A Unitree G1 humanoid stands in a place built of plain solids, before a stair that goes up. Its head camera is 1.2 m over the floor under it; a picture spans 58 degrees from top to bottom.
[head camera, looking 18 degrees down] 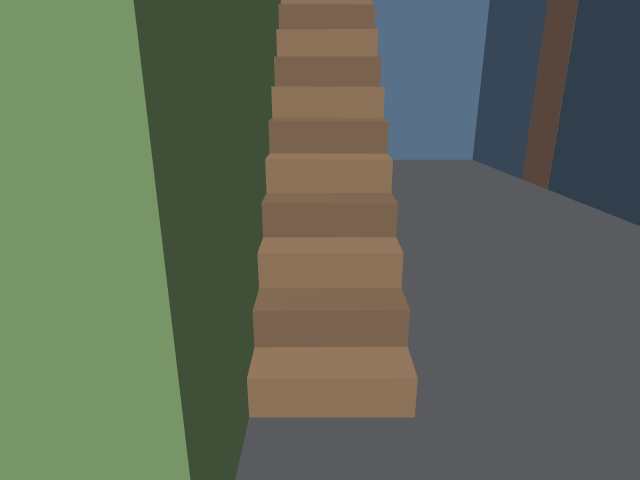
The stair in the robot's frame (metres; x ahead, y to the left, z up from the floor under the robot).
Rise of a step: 0.18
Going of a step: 0.21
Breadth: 0.76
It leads straight ahead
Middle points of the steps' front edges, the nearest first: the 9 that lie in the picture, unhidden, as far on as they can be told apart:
1.42 0.00 0.18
1.62 0.00 0.36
1.83 0.00 0.54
2.03 0.00 0.72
2.24 0.00 0.91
2.45 0.00 1.09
2.65 0.00 1.27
2.86 0.00 1.45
3.06 0.00 1.63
